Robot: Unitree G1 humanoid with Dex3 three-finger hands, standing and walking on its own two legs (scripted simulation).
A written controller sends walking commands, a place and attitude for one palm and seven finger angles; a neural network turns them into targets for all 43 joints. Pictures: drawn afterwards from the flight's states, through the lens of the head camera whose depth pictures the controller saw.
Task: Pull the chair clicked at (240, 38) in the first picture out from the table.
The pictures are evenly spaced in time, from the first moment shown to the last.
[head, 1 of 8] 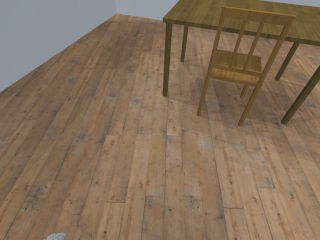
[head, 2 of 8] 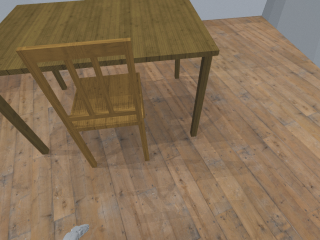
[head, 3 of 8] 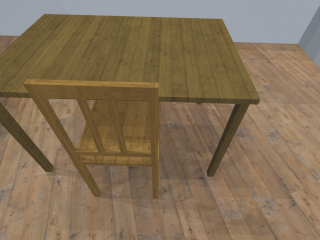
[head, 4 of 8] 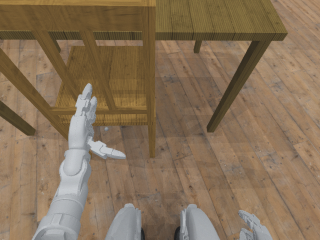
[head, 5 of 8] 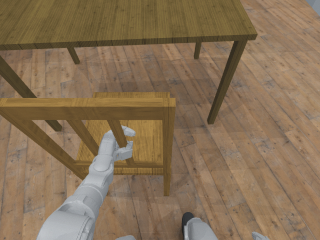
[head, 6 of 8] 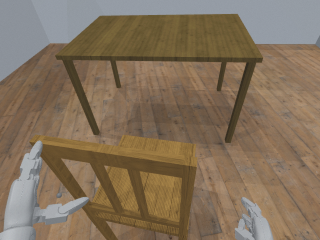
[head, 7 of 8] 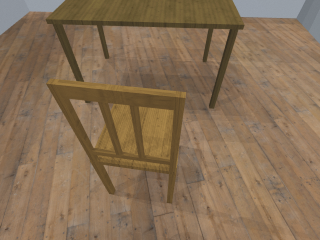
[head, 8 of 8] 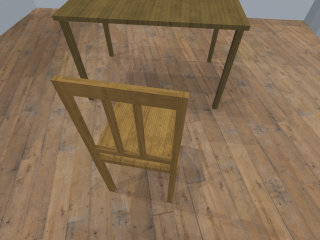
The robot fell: no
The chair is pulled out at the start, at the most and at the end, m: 0.00 0.65 0.65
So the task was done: yes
